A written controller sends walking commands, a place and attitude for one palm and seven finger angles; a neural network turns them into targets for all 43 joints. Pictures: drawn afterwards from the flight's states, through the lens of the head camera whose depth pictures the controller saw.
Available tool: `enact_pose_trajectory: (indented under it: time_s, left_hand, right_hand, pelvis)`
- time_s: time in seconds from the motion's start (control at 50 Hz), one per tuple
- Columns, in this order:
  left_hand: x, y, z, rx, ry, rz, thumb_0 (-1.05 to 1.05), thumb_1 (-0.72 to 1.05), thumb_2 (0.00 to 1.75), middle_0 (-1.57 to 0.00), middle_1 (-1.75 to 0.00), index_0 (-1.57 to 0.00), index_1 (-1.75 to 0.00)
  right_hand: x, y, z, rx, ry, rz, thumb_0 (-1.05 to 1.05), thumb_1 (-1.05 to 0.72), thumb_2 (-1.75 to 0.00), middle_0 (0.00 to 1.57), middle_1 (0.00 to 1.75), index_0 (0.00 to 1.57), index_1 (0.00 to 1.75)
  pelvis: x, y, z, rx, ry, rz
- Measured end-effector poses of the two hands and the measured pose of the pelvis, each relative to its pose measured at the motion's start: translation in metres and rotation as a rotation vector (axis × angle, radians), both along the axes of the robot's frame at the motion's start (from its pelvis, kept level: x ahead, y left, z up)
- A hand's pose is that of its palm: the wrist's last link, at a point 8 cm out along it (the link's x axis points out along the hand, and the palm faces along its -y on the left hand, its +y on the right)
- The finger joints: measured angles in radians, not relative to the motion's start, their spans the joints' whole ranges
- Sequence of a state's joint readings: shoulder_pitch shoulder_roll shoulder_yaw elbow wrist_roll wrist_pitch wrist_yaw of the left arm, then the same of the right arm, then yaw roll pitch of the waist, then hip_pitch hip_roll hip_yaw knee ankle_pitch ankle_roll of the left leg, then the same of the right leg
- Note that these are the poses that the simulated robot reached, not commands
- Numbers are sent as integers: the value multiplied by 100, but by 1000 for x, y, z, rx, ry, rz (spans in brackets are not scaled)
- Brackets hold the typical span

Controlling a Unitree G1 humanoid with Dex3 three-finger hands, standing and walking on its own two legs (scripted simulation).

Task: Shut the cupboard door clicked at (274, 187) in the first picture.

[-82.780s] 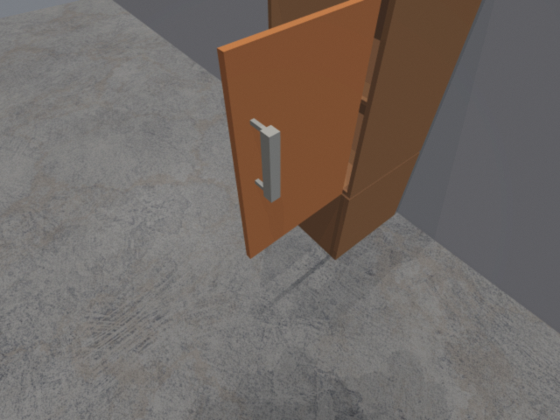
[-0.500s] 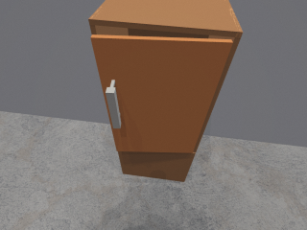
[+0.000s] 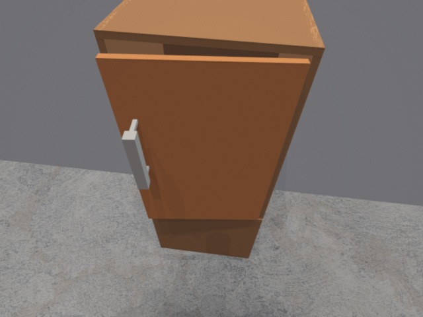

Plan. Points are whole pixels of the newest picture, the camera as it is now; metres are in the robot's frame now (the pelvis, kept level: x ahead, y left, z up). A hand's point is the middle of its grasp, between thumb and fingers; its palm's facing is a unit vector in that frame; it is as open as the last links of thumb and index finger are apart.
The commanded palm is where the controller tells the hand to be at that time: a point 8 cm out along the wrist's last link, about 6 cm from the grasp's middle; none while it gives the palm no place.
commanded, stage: come to a stop and stand still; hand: left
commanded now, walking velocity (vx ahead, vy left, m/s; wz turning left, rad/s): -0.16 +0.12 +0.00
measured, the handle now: (139, 155) +0.45 +0.20 +0.02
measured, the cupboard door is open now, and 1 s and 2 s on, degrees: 7 7 7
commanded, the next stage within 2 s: look again from close up in 0.78 s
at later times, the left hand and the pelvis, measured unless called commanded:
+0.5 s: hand out of the picture -0.01 +0.23 -0.17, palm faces +0.02 -0.96 -0.27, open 7.4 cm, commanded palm none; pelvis -0.05 +0.03 +0.00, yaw +0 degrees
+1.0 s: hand out of the picture -0.02 +0.20 -0.17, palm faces -0.02 -0.98 -0.21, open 7.4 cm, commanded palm none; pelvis -0.04 +0.02 +0.00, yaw -1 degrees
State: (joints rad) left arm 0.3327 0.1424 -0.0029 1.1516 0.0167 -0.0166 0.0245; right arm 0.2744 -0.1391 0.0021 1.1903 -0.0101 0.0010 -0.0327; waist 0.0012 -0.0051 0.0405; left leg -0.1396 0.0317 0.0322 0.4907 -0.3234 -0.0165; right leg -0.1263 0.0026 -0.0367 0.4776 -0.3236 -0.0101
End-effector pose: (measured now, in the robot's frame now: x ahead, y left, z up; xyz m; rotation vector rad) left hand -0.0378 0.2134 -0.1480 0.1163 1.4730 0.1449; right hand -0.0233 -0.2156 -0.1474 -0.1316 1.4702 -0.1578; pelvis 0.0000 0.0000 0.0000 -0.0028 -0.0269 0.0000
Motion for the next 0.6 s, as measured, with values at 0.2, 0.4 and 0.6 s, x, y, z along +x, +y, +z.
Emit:
enact_pose_trajectory:
  time_s: [0.2,0.4,0.6]
  left_hand:
    - [-1,-12,0,1,-16,28,0,90,90,-21,-30,-20,-30]
    - [16,40,4,77,-168,-26,1,91,90,-21,-30,-20,-30]
    - [15,68,21,121,-210,-71,0,91,90,-20,-30,-19,-30]
  right_hand:
    - [18,-6,2,-28,-48,-11,1,-91,-90,20,30,20,30]
    - [36,8,4,-23,-258,45,1,-91,-90,19,30,20,30]
    - [20,17,4,6,-262,73,0,-92,-90,20,30,20,30]
  pelvis:
    - [-10,0,1,8,10,-2]
    - [-40,22,-6,-3,-7,1]
    - [-56,31,-2,14,4,-8]
